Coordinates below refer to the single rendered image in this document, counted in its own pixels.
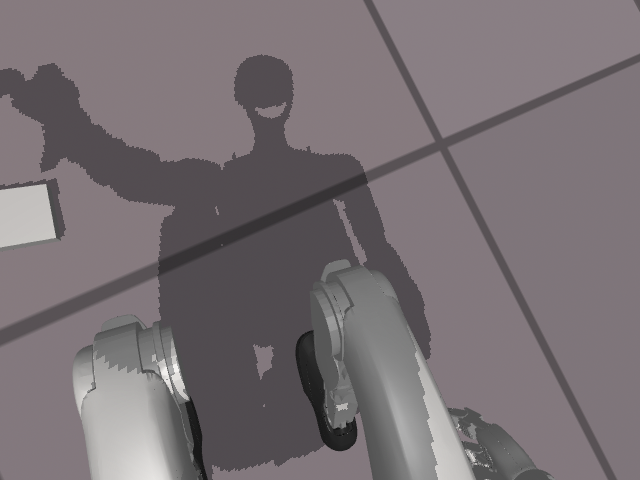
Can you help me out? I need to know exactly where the right robot foot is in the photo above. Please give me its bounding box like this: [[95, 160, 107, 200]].
[[296, 330, 357, 451]]

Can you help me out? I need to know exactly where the right robot hand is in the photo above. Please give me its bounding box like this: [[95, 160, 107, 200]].
[[447, 407, 537, 480]]

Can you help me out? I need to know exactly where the small box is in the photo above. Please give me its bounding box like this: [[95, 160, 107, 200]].
[[0, 184, 61, 252]]

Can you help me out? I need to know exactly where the left robot foot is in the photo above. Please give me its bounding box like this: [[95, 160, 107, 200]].
[[185, 396, 208, 480]]

